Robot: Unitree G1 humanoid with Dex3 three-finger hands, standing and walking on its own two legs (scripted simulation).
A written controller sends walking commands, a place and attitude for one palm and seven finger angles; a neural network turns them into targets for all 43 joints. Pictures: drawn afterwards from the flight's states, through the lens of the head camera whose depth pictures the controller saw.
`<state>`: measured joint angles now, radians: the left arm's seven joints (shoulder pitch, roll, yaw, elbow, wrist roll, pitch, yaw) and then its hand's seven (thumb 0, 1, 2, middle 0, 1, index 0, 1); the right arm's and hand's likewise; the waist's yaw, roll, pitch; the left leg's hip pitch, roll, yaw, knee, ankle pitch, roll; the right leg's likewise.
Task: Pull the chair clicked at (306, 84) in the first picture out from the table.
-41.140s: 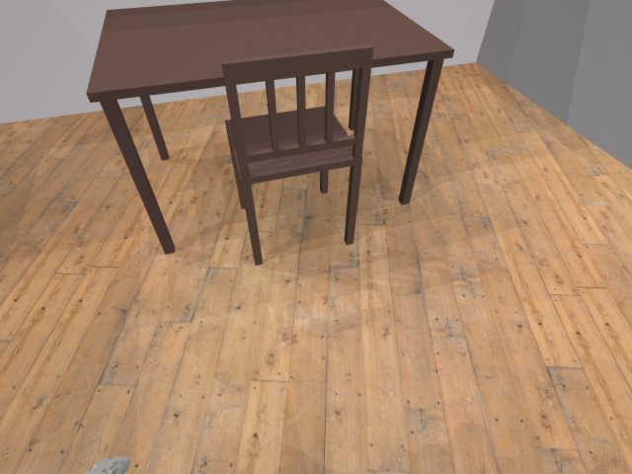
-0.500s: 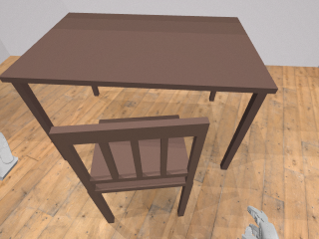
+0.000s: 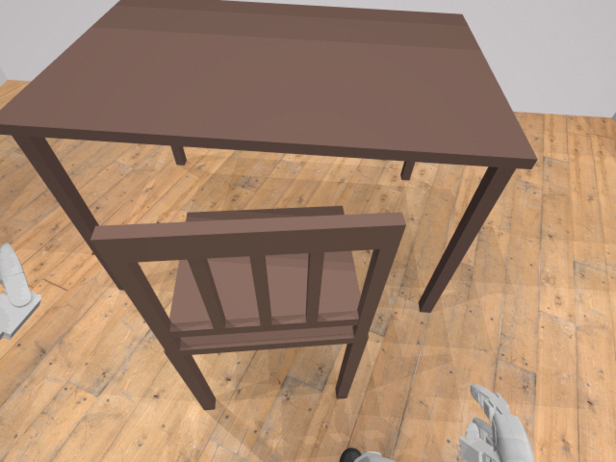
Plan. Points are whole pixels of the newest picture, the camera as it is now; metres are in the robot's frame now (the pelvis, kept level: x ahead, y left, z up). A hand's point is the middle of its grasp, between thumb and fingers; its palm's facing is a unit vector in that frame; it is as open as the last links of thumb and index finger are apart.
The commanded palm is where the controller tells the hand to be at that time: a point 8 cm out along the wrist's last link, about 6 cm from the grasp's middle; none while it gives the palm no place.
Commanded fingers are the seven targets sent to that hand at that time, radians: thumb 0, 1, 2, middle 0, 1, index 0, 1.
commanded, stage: step back with the hand held close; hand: left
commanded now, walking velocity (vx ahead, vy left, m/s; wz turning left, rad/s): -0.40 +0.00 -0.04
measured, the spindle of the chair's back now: (262, 290) +0.40 +0.10 -0.09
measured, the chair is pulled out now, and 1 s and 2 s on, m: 0.18 0.18 0.18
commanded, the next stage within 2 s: stop stepping back and stand still in 0.80 s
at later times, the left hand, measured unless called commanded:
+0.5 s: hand out of the picture +0.17 +0.28 +0.18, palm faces +0.42 -0.74 -0.53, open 7.4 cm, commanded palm +0.09 +0.31 +0.20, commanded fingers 0.00 0.90 0.90 -0.20 -0.30 -0.20 -0.30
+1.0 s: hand out of the picture +0.10 +0.22 +0.17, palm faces +0.21 -0.81 -0.55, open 7.4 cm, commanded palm +0.04 +0.27 +0.20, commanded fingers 0.00 0.90 0.90 -0.20 -0.30 -0.20 -0.30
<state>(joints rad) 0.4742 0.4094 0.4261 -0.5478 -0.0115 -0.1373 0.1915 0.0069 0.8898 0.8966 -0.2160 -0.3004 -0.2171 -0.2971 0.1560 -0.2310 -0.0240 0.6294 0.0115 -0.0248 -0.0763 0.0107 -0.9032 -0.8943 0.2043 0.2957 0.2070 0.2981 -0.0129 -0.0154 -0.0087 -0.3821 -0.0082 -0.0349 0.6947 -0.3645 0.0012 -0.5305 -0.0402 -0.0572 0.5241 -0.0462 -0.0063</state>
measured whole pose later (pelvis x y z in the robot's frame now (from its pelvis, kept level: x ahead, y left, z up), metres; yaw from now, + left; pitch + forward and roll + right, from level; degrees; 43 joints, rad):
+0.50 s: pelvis -0.04 +0.01 +0.01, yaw +1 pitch +3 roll -3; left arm 0.56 0.46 0.47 -0.56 -0.01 -0.15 0.17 0.01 0.89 0.90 -0.22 -0.30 -0.22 -0.30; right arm 0.18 -0.19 -0.04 0.62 0.00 -0.06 -0.08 0.01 -0.90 -0.89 0.20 0.30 0.21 0.30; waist -0.04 0.00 -0.01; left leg -0.44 0.03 -0.05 0.67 -0.28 0.00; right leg -0.52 0.07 0.03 0.83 -0.27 0.03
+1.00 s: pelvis -0.13 -0.01 +0.02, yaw -7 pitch +5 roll +1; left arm 0.62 0.53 0.44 -0.59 -0.05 -0.13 0.14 0.01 0.89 0.90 -0.22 -0.30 -0.22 -0.30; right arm 0.11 -0.23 -0.04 0.63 0.02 -0.05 -0.08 0.01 -0.90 -0.89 0.20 0.30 0.21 0.30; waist -0.01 -0.07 -0.01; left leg -0.31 -0.03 0.11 0.47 -0.26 0.06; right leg -0.37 0.05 0.03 0.68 -0.43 0.01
